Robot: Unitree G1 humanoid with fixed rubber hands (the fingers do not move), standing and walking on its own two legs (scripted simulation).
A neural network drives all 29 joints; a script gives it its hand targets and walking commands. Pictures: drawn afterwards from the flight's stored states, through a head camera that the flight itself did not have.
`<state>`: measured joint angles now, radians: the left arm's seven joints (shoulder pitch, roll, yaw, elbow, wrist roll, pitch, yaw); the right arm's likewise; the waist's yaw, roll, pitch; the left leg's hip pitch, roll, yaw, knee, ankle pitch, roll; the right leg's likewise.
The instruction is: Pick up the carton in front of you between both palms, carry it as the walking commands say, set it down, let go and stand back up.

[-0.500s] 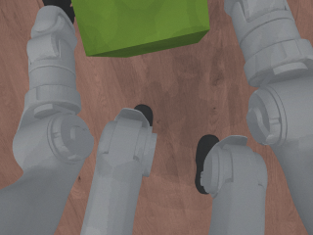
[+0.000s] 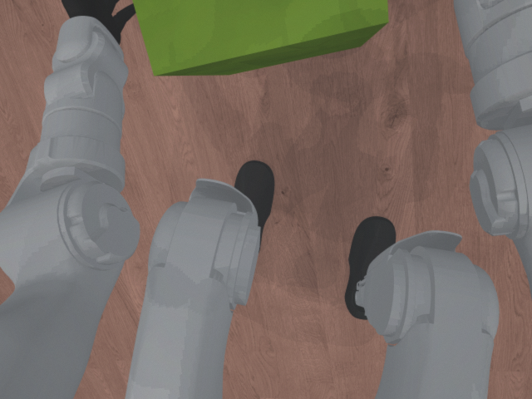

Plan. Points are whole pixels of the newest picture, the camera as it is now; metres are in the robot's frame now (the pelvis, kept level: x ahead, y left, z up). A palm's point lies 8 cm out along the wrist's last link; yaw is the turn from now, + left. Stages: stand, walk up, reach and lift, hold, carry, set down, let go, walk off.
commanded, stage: set down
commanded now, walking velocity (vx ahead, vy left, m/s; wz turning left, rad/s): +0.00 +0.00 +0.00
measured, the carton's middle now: out of the picture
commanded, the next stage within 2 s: let go in 1.08 s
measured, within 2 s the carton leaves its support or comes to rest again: neither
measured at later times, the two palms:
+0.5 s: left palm out of the picture +0.47 +0.33 -0.07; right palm out of the picture +0.63 -0.01 -0.06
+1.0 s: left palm out of the picture +0.48 +0.34 +0.09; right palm out of the picture +0.64 -0.03 +0.08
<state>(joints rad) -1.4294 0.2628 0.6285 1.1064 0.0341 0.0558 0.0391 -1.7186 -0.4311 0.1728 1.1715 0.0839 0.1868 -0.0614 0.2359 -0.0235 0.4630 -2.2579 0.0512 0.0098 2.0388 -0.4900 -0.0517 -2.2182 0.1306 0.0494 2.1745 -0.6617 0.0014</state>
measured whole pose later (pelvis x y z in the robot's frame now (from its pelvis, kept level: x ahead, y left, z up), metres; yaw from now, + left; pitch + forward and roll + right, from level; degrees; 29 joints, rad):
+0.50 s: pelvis +0.00 +0.01 +0.05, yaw +2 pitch +42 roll +1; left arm -1.33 0.21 0.42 0.83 -0.10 0.23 0.14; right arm -1.66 -0.47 0.04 1.15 0.09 0.29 -0.03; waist 0.25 -0.08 0.23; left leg -2.16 -0.01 0.00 1.86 -0.44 -0.02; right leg -2.07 0.06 0.03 1.99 -0.65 0.01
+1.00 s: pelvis +0.03 +0.01 +0.17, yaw +1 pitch +50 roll +1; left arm -1.12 0.20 0.46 0.69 -0.07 0.29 0.05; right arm -1.47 -0.40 -0.03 0.97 -0.02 0.37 -0.01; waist 0.26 -0.05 -0.03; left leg -1.91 -0.01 0.00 1.39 -0.36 -0.02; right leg -1.84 0.08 0.07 1.50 -0.53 0.01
